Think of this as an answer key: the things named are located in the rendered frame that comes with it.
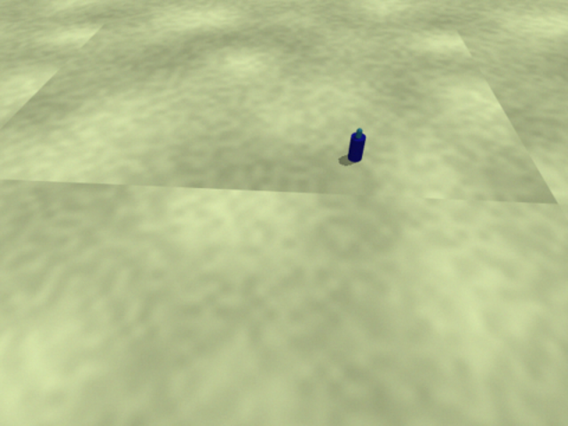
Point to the bottle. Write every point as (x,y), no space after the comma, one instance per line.
(356,146)

